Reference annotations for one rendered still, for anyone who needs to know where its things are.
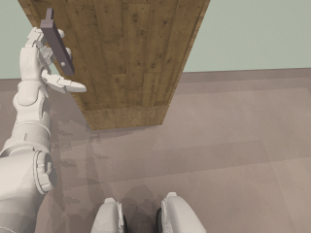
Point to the cupboard door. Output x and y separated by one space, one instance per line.
127 53

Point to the left robot forearm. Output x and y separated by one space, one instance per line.
33 126

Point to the robot left hand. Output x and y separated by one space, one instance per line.
32 63

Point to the left robot shin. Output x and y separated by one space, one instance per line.
121 230

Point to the left robot upper arm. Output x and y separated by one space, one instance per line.
25 179

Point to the left robot thigh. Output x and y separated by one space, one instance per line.
109 218

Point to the handle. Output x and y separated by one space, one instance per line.
53 37

